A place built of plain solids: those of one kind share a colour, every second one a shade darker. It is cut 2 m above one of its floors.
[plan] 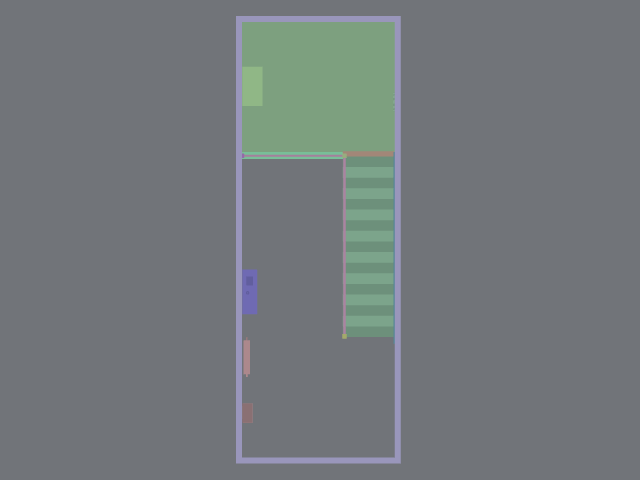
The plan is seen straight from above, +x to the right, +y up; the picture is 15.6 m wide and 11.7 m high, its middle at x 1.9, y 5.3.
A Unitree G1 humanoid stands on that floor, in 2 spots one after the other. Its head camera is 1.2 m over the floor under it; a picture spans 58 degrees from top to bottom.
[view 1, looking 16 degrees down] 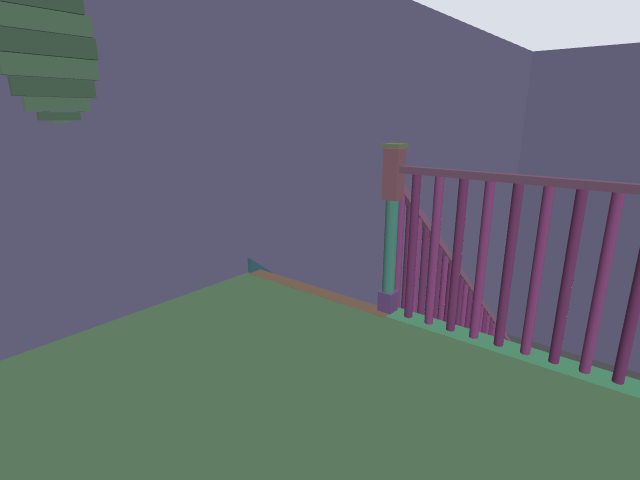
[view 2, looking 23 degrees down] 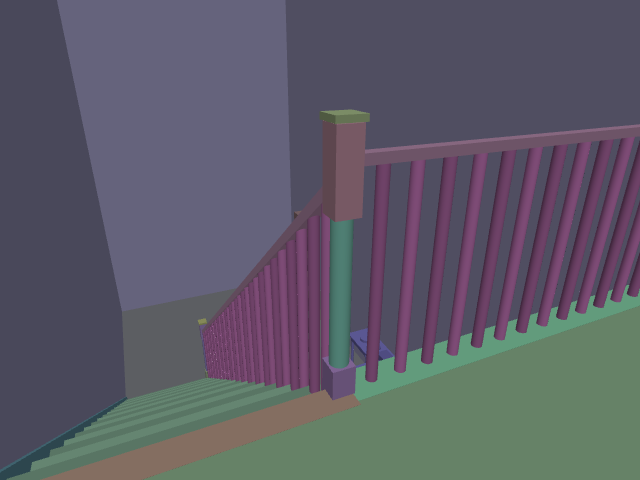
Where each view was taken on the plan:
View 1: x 1.23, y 9.61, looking -51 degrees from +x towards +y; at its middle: wall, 4.12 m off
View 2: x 3.11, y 8.54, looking -114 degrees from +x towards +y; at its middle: wall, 8.30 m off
